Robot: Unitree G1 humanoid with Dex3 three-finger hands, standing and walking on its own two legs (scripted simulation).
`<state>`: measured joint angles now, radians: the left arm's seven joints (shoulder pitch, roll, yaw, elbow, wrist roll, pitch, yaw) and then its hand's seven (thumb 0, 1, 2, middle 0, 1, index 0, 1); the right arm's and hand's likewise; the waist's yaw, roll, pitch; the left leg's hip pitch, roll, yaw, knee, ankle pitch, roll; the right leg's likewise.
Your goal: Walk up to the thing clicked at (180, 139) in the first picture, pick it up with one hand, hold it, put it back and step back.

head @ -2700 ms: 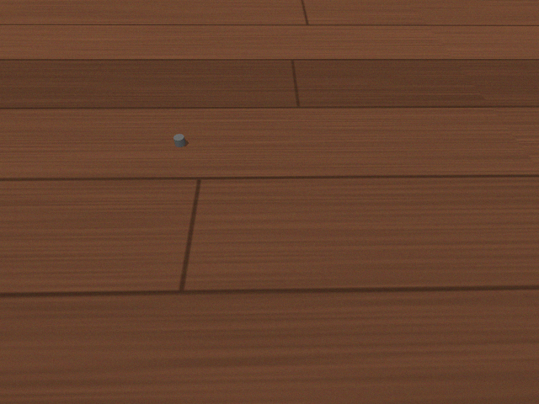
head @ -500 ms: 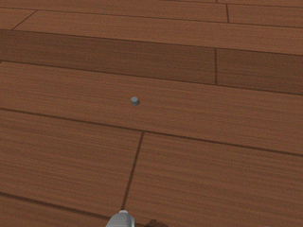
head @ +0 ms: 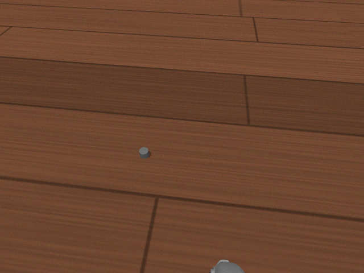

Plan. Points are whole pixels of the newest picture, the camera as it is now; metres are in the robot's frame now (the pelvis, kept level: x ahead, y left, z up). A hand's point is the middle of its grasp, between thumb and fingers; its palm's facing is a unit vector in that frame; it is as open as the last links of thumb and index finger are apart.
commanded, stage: walk up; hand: left
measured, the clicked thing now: (144, 152) +0.94 +0.23 -0.74
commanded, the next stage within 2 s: none
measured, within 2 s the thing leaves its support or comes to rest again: neither
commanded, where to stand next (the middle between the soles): +0.55 -0.01 m, yaw +0 degrees
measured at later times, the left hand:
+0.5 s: hand (71, 248) +0.22 +0.29 -0.15, palm faces -0.01 -0.93 -0.36, open 7.4 cm
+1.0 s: hand (101, 167) +0.44 +0.24 -0.11, palm faces +0.00 -0.91 -0.42, open 7.4 cm
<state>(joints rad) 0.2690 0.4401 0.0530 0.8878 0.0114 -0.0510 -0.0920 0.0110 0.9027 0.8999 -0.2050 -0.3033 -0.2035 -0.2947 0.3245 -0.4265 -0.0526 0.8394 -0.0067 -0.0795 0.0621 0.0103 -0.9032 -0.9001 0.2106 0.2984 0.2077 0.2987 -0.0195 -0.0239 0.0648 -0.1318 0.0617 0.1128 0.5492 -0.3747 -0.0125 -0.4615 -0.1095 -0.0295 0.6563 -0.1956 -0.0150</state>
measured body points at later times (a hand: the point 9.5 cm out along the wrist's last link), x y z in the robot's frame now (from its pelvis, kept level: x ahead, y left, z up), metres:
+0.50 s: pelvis +0.20 +0.01 -0.01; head +0.22 +0.02 +0.44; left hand +0.22 +0.34 -0.13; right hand +0.30 -0.32 -0.10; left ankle +0.28 +0.12 -0.73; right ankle +0.13 -0.13 -0.70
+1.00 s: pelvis +0.37 -0.04 +0.00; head +0.39 -0.07 +0.45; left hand +0.43 +0.29 -0.08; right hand +0.42 -0.36 -0.13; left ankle +0.35 +0.10 -0.67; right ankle +0.42 -0.15 -0.73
